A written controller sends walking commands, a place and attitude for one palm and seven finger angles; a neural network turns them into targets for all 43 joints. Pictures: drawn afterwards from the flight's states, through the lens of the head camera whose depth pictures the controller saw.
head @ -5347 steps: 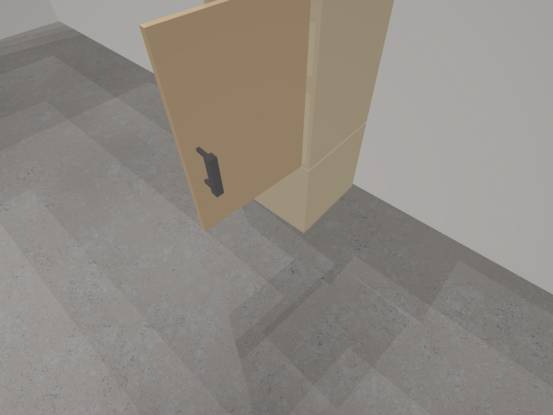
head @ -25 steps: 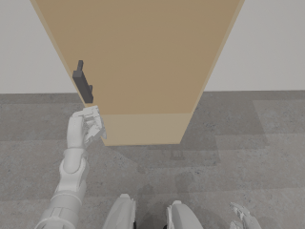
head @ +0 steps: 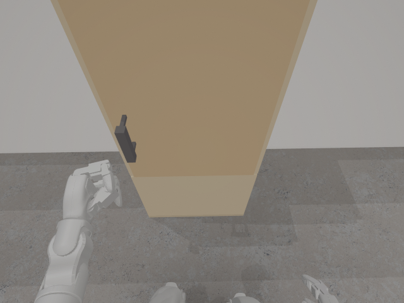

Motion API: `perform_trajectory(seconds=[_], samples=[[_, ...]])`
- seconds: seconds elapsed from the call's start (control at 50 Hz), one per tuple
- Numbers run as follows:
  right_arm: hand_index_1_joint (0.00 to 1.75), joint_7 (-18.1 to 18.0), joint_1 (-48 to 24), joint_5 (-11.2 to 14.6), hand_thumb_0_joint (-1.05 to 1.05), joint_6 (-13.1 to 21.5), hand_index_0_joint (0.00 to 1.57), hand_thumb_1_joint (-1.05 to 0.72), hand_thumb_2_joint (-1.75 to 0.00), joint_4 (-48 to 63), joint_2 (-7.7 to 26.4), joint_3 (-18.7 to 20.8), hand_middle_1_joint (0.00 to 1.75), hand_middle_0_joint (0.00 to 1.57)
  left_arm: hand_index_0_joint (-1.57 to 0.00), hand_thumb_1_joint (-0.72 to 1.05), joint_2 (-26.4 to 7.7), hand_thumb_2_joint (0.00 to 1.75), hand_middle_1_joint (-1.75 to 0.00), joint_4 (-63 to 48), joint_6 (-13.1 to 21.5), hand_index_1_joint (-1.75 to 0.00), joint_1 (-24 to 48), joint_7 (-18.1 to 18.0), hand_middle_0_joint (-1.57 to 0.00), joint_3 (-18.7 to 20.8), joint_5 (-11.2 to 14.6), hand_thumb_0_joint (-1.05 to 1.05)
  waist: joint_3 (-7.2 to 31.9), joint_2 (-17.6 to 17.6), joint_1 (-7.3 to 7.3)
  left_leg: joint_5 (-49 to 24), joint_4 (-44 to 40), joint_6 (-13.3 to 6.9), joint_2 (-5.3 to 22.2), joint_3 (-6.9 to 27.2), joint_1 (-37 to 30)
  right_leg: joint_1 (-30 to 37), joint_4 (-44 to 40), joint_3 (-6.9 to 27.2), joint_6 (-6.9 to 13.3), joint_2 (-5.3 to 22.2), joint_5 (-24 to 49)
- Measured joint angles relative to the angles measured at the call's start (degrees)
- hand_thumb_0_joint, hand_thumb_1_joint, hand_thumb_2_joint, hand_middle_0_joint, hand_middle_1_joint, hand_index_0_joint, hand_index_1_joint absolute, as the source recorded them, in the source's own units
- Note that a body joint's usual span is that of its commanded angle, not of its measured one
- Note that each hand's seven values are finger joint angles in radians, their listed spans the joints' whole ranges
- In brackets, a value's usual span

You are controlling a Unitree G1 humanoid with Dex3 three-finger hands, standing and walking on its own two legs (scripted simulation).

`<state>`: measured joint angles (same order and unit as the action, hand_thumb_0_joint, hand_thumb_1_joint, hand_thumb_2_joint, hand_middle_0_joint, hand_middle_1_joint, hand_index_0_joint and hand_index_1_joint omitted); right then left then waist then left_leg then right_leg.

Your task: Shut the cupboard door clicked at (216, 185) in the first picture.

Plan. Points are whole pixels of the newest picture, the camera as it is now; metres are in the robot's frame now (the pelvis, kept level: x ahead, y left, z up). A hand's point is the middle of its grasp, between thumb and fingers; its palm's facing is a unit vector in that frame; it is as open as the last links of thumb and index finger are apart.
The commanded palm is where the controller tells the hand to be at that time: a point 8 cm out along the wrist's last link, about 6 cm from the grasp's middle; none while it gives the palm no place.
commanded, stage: draw the hand back to the body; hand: left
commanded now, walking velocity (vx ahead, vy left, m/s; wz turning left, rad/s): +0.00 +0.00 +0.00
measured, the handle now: (127, 139) +0.51 +0.22 -0.03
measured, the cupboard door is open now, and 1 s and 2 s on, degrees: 0 0 0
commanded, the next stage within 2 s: step back with the hand held close in 1.20 s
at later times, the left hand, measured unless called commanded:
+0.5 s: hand (32, 198) +0.25 +0.26 +0.15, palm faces +0.31 -0.90 -0.30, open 3.8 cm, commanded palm +0.21 +0.30 +0.18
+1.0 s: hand out of the picture +0.22 +0.30 +0.23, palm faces +0.49 -0.78 -0.39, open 7.1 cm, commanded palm +0.17 +0.33 +0.25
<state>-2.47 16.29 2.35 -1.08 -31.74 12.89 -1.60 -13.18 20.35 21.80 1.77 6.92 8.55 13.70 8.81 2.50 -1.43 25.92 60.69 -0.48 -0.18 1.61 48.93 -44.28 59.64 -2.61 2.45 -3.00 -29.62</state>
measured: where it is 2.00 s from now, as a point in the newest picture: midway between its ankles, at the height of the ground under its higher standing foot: outside the picture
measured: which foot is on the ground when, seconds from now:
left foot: down 0.00-1.00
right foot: down 0.00-1.00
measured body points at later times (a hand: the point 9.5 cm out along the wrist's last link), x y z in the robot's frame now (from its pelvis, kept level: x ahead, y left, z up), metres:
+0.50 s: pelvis +0.02 +0.03 +0.06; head +0.01 +0.01 +0.51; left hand +0.23 +0.30 +0.17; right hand +0.22 -0.19 -0.01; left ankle +0.03 +0.11 -0.67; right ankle +0.00 -0.09 -0.67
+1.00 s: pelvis +0.03 +0.03 +0.07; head +0.01 +0.00 +0.52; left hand +0.19 +0.34 +0.25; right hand +0.22 -0.19 -0.01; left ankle +0.04 +0.11 -0.67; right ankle +0.00 -0.09 -0.67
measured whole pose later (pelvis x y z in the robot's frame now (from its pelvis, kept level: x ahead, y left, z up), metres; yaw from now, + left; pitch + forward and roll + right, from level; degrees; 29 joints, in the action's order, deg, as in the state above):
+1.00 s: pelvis +0.03 +0.03 +0.07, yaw +0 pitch -3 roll +0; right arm -3.4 12.1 1.4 3.9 -35.1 13.1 -1.7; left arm -19.4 -19.3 3.2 -25.1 -6.2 20.7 4.9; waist 0.9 4.4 3.7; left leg 13.9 26.7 -2.6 -2.6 0.2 9.8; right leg -5.1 24.7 -0.2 0.1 -0.4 -16.6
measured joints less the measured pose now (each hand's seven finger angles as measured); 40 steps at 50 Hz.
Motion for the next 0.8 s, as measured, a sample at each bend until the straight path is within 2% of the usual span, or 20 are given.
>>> perform_trajectory(seconds=[0.14,0.2,0.26,0.34,0.42,0.6,0.8], samples=[[0.3,-0.8,-0.18,0.42,0.01,1.92,0.2,-0.91,-0.89,0.82,1.43,1.0,0.3,0.2,-1.27,0.9,-0.93,0.9,-1.47,-8.28,-1.22,-1.47,-7.18,2.23,-1.28,0.77,1.29,0.02,-0.73,-0.32,-0.29,-1.15,-4.18,-0.33,0.17,-0.51,-6.25,6.2,-4.62,0.71,-0.33,-0.15,1.7],[0.3,-1.9,-0.55,0.65,0.01,0.69,0.2,-0.91,-0.89,1.38,1.18,1.46,0.3,0.2,-1.23,0.9,-3.12,0.9,-1.42,-12.04,-5.53,-1.43,-10.41,-2.68,-1.24,0.16,-3.75,0.02,-0.62,-0.49,0.2,-2.19,-7.62,-0.43,-0.18,-0.98,-10.41,10.15,-7.76,1.28,-0.59,0.24,2.64],[0.3,-2.86,-1.26,0.82,0.01,-0.13,0.2,-0.91,-0.89,2.31,1.06,1.35,0.3,0.2,-1.17,0.9,-4.43,0.9,-1.36,-15.19,-10.38,-1.36,-13.31,-7.38,-1.18,-0.49,-6.66,0.02,-1.22,0.08,0.62,-3.55,-11.5,-0.87,-0.54,-1.01,-14.8,14.68,-11.91,1.44,-0.94,0.58,4.13],[0.3,-3.59,-2.44,0.73,0.01,0.21,0.2,-0.91,-0.89,2.74,0.86,0.55,0.3,0.2,-1.08,0.9,-4.78,0.9,-1.26,-19.58,-14.72,-1.26,-16.87,-11.05,-1.08,-0.98,-8.38,0.02,-2.41,0.75,1.49,-5.15,-16.17,-1.42,-0.99,-1.14,-20.29,20.38,-17.03,1.71,-1.45,1.04,6.01],[0.3,-3.76,-3.5,0.49,0.01,1.23,0.2,-0.91,-0.89,2.21,0.31,-0.49,0.3,0.2,-0.98,0.9,-4.52,0.9,-1.15,-23.36,-17.26,-1.15,-19.07,-12.74,-0.98,-0.95,-9.1,0.02,-3.48,0.83,2.63,-6.42,-20.19,-1.84,-1.56,-1.22,-25.25,25.45,-21.26,1.9,-1.89,1.61,7.37],[0.3,-2.7,-4.92,-0.36,0.01,3.94,0.2,-0.91,-0.89,0.53,-1.12,-2.2,0.3,0.2,-0.74,0.9,-5.24,0.9,-0.88,-31.97,-19.57,-0.89,-22.32,-13.42,-0.74,2.87,-9.26,0.02,-5.44,0.85,4.18,-8.74,-27.45,-2.37,-2.33,-1.38,-33.61,34.04,-29.09,2.26,-2.51,2.42,10.05],[0.3,-1.13,-4.23,-1.1,0.01,5.44,0.2,-0.91,-0.89,-1.77,-0.71,-1.47,0.3,0.21,-0.47,0.9,-7.07,0.9,-0.58,-40.49,-19.72,-0.59,-26.62,-13.13,-0.47,9.36,-9.05,0.02,-6.54,1.48,5.18,-10.53,-32.1,-2.52,-2.66,-1.58,-37.89,38.29,-33.85,2.57,-2.79,2.79,11.99]])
